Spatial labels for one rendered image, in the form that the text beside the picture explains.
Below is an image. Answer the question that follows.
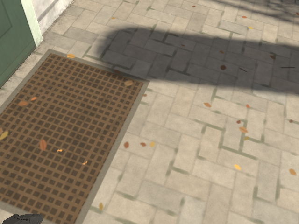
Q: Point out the robot left hand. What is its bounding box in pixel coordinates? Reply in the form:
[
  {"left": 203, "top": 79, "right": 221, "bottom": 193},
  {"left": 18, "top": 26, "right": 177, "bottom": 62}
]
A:
[{"left": 2, "top": 214, "right": 43, "bottom": 224}]

